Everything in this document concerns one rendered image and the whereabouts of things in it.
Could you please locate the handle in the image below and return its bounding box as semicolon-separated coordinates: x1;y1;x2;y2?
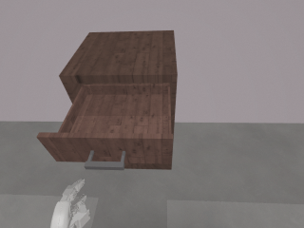
84;150;126;171

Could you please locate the drawer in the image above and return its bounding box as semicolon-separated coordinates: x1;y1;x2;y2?
36;84;173;164

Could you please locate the cabinet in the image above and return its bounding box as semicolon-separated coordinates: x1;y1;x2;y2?
59;30;178;170

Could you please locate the left robot hand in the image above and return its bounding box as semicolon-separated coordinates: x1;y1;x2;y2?
50;179;90;228

